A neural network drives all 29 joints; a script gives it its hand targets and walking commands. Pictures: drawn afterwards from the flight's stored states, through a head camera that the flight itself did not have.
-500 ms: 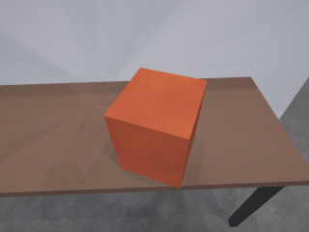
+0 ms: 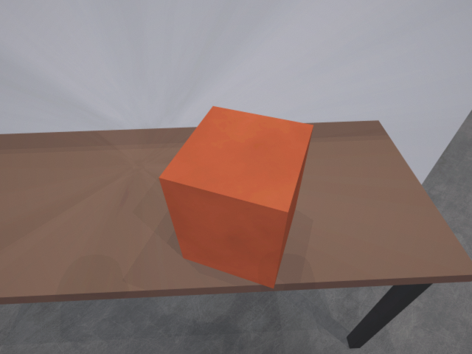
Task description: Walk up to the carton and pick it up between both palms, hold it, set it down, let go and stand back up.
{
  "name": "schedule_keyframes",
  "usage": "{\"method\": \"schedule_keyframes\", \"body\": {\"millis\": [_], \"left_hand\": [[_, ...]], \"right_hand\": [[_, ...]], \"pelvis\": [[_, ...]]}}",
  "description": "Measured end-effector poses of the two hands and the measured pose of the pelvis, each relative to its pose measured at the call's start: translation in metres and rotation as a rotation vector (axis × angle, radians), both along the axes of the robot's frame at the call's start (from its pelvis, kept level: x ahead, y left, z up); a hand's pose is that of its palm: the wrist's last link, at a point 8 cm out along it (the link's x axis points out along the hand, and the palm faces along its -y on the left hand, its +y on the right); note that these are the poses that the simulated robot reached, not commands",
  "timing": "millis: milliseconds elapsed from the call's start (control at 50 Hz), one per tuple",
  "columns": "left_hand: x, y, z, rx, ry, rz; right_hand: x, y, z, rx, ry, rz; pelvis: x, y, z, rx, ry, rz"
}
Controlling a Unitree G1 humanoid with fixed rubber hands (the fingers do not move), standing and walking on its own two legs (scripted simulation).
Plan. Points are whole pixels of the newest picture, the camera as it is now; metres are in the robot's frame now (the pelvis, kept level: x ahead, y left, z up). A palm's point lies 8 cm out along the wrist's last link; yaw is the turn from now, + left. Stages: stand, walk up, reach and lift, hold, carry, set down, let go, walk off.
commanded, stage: stand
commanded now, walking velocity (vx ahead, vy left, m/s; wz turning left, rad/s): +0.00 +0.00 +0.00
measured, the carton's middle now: (243, 197) +0.42 +0.00 +0.04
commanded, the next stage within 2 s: walk up in 0.96 s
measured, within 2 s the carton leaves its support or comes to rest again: neither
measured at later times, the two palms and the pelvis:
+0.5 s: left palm out of the picture +0.05 +0.31 -0.12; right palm out of the picture +0.07 -0.31 -0.11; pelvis +0.00 +0.00 +0.00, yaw +0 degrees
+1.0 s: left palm out of the picture +0.06 +0.31 -0.11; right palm out of the picture +0.06 -0.31 -0.11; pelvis +0.00 +0.00 +0.00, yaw +0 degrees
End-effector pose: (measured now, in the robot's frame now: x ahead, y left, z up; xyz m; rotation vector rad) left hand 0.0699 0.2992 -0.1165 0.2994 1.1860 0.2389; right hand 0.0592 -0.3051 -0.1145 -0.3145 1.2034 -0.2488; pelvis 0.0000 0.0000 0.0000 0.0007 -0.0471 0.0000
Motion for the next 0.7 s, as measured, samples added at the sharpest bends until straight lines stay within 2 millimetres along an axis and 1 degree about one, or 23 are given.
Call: {"method": "schedule_keyframes", "body": {"millis": [140, 300, 440, 540, 700], "left_hand": [[-0.006, 0.0, 0.0, -0.002, 0.007, 0.008], [-0.015, 0.01, 0.002, 0.018, 0.015, 0.018], [-0.02, 0.012, 0.001, 0.026, 0.042, 0.02], [-0.017, 0.009, 0.001, 0.017, 0.035, 0.018], [-0.009, 0.006, 0.0, 0.011, 0.017, 0.013]], "right_hand": [[-0.002, 0.005, -0.002, 0.011, 0.009, 0.01], [0.008, 0.001, 0.002, -0.004, -0.019, 0.015], [0.01, -0.001, 0.002, -0.01, -0.011, 0.017], [0.009, -0.001, 0.002, -0.01, -0.008, 0.021], [0.013, 0.003, 0.003, 0.001, -0.023, 0.021]], "pelvis": [[-0.001, 0.0, 0.0, 0.0, 0.0, 0.002], [0.0, 0.001, 0.0, 0.0, 0.001, 0.0], [-0.001, 0.002, 0.0, -0.001, 0.007, -0.003], [0.0, 0.003, 0.001, 0.0, 0.005, 0.003], [0.002, 0.002, 0.001, -0.001, 0.005, 0.001]]}}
